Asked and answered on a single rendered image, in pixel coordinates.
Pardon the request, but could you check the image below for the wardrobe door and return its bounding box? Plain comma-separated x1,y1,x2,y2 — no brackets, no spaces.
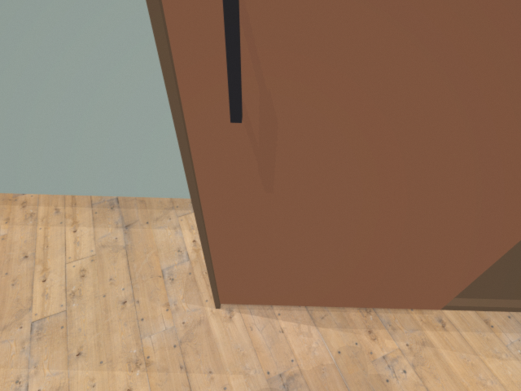
162,0,521,310
454,240,521,300

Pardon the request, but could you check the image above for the handle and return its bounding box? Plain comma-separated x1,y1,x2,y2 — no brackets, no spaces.
223,0,243,123

